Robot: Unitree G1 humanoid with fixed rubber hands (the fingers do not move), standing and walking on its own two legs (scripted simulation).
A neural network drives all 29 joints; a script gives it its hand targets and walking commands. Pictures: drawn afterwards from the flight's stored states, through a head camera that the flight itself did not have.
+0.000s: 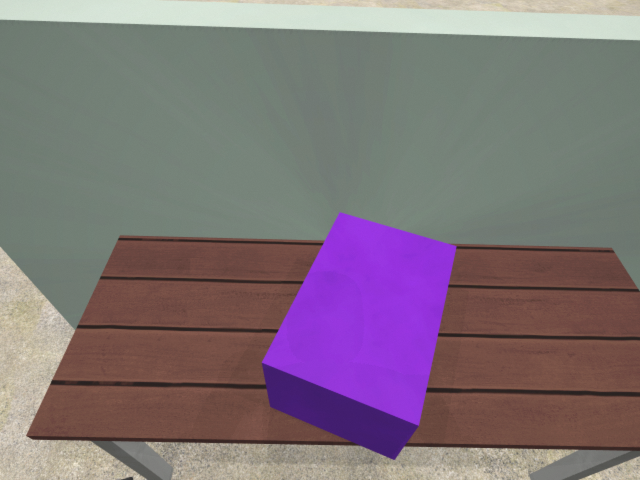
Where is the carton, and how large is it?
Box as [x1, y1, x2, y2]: [262, 212, 456, 459]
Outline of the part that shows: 340,212 262,361 270,406 394,459 415,430 419,422 456,246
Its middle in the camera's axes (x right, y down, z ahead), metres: +0.08 +0.14 +0.66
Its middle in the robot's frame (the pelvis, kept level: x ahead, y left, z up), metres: +0.40 -0.06 -0.11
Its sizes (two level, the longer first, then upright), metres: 0.312 0.212 0.171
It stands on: a table, 0.57 m high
